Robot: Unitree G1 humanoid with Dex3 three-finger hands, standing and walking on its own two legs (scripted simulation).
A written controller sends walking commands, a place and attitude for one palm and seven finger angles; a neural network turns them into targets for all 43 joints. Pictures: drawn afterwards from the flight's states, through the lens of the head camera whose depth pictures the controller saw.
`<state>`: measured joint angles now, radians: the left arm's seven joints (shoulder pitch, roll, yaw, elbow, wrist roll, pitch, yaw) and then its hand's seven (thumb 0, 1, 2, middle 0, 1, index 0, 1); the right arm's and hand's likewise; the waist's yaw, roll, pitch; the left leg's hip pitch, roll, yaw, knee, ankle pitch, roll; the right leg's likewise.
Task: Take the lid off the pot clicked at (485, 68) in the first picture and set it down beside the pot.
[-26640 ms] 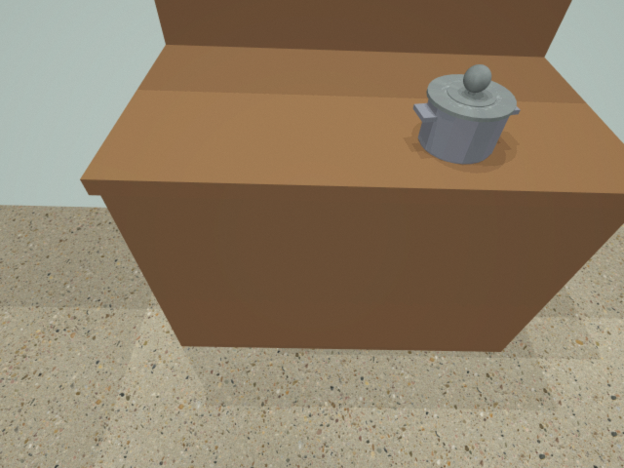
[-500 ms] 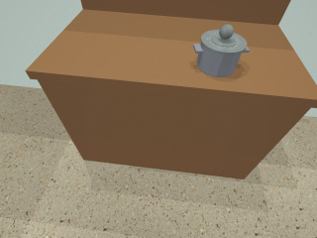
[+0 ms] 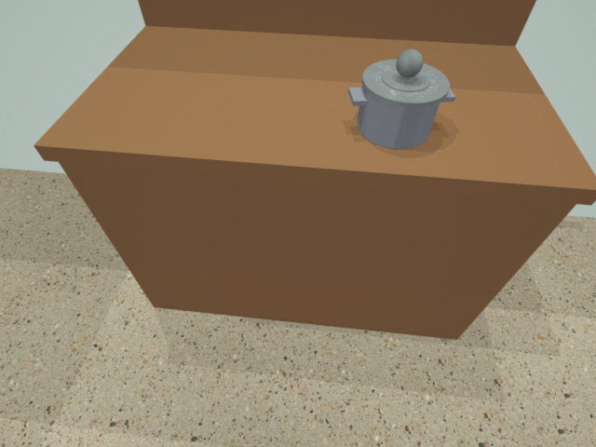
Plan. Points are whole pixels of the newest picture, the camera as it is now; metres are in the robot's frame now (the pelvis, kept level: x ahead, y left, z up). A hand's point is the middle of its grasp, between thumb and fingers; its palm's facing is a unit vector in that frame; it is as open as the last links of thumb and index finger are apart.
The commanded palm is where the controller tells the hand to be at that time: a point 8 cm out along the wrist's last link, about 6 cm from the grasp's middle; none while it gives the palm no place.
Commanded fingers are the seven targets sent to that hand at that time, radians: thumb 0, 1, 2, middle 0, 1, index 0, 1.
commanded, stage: look again from close up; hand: left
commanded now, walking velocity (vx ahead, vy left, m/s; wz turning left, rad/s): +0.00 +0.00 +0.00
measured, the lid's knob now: (409, 63) +0.75 -0.17 +0.15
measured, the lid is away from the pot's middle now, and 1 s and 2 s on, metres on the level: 0.01 0.01 0.01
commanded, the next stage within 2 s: shuffle to correct the standing spot in 1.02 s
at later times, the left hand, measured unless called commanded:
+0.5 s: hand out of the picture +0.01 +0.16 -0.18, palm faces +0.05 -0.98 -0.19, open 7.4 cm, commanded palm none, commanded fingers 0.00 0.90 0.90 -0.20 -0.30 -0.20 -0.30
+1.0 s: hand out of the picture +0.02 +0.17 -0.18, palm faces +0.05 -0.98 -0.19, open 7.4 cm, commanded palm none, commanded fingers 0.00 0.90 0.90 -0.20 -0.30 -0.20 -0.30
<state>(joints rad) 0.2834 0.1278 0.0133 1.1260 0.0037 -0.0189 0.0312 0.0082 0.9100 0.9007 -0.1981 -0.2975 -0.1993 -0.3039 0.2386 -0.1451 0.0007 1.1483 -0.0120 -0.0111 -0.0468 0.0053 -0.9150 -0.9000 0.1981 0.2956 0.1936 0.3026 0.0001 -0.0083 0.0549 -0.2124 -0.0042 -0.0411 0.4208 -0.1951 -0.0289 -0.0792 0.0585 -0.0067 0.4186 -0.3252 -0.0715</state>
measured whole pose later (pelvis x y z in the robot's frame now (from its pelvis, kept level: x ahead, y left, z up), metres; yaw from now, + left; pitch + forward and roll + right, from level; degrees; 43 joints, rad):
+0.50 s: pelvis +0.02 -0.01 +0.00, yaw +0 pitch +0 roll +1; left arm 0.29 0.14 0.02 1.11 0.00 -0.02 0.04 0.01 0.91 0.90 -0.20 -0.30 -0.20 -0.30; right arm 0.25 -0.14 0.01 1.16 -0.01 -0.01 -0.05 0.00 -0.91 -0.90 0.20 0.30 0.19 0.30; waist 0.00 -0.01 0.05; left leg -0.20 0.01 -0.04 0.43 -0.23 -0.04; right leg -0.06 0.07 0.00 0.40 -0.34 -0.08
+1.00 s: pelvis +0.02 +0.00 +0.00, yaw -1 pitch +0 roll +1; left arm 0.29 0.14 0.02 1.11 0.00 -0.01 0.04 0.01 0.91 0.90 -0.20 -0.30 -0.20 -0.30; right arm 0.26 -0.13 0.01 1.16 -0.01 -0.01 -0.05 0.00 -0.91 -0.90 0.20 0.30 0.19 0.30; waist 0.00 -0.02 0.04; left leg -0.19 0.00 -0.03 0.43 -0.24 -0.03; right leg -0.04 0.06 0.01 0.39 -0.35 -0.07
